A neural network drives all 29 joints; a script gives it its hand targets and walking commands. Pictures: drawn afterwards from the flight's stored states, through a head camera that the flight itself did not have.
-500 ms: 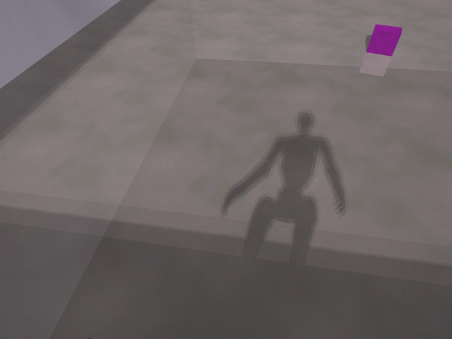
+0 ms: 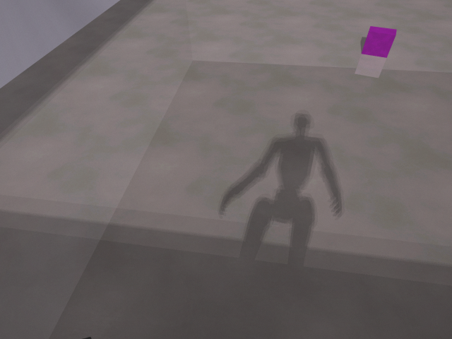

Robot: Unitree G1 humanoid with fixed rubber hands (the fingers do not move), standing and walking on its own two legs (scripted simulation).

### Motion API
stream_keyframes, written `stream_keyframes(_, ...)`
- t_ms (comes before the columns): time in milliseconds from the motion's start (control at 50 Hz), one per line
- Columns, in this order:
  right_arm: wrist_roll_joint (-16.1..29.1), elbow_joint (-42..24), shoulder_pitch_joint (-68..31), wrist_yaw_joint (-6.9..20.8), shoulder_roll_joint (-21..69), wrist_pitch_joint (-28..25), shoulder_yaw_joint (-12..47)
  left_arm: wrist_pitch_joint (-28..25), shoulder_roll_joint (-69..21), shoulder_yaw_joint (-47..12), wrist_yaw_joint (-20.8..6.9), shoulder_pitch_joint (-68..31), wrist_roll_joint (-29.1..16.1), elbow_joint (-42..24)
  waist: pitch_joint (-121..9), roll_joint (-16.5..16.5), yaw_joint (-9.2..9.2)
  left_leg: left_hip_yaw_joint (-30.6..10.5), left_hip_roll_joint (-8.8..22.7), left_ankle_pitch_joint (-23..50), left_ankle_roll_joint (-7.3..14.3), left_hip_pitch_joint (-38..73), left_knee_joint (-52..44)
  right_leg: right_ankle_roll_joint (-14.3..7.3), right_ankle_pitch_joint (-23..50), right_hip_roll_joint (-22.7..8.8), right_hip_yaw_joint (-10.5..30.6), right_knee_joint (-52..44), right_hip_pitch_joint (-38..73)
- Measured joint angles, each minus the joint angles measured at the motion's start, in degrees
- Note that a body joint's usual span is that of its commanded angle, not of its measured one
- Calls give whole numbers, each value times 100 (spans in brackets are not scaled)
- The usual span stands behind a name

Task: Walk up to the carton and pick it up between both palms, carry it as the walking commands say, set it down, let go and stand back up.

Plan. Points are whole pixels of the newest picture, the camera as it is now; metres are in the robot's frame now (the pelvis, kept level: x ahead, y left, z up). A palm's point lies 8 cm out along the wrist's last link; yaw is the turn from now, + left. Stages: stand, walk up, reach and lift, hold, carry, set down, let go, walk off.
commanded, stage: stand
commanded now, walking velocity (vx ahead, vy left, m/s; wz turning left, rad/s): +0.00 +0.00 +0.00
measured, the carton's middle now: (378, 41) +2.87 -1.47 -0.67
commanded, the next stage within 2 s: walk up in 1.08 s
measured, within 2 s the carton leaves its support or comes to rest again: neither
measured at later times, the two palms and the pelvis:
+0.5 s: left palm out of the picture +0.09 +0.31 -0.10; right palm out of the picture +0.10 -0.31 -0.11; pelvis +0.00 +0.00 +0.00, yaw +0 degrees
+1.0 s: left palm out of the picture +0.10 +0.31 -0.10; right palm out of the picture +0.09 -0.31 -0.11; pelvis +0.01 +0.00 +0.00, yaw +0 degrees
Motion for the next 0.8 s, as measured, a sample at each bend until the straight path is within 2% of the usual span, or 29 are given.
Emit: stream_keyframes(800,6,126,-57,34,-96,32,-48,24,48,-3,26,68,-36,126,15,5,45,23,-13,37,-17,95,-189,5,-45,-23,56,-24,10)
